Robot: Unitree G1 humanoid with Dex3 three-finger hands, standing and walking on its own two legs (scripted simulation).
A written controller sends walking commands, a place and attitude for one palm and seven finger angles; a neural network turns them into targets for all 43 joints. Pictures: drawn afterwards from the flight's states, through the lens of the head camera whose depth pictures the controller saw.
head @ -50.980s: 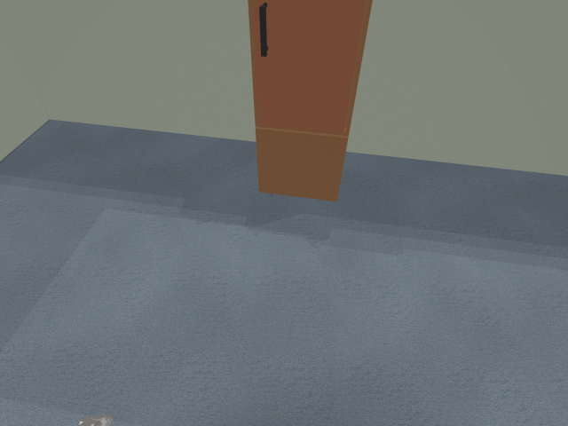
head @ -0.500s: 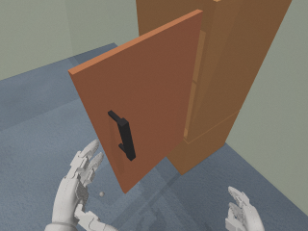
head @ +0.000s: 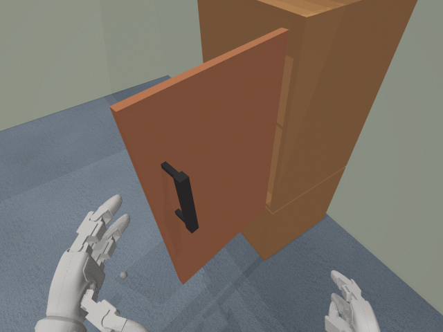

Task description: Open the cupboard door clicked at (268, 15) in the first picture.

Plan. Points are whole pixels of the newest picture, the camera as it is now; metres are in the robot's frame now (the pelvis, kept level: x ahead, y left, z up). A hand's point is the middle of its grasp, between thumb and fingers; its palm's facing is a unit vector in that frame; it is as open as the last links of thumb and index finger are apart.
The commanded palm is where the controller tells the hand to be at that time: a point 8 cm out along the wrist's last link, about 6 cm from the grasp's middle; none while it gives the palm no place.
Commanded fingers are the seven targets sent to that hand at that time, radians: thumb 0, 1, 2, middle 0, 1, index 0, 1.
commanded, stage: draw the hand back to the body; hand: left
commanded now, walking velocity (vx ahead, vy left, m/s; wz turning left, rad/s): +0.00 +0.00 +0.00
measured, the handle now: (180, 199) +0.33 +0.10 +0.09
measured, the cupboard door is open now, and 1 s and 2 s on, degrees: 100 100 100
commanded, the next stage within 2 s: step back with the hand held close in 1.26 s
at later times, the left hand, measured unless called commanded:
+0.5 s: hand (59, 253) +0.19 +0.23 +0.15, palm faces +0.27 -0.89 -0.35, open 13.7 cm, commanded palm +0.15 +0.28 +0.17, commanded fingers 0.00 0.27 0.63 -0.18 -0.30 -0.18 -0.30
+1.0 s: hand (10, 215) +0.22 +0.29 +0.20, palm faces +0.44 -0.81 -0.39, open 8.0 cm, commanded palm +0.17 +0.32 +0.21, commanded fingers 0.00 0.90 0.90 -0.20 -0.30 -0.20 -0.30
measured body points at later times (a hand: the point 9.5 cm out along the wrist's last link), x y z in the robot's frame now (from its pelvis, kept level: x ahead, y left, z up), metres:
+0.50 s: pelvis +0.01 +0.02 +0.04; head +0.00 +0.00 +0.49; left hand +0.17 +0.28 +0.17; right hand +0.20 -0.19 -0.04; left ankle +0.02 +0.12 -0.70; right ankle -0.02 -0.08 -0.70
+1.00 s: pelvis +0.02 +0.02 +0.05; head +0.00 +0.00 +0.49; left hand +0.19 +0.33 +0.22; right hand +0.20 -0.20 -0.04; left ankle +0.02 +0.12 -0.70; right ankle -0.02 -0.08 -0.70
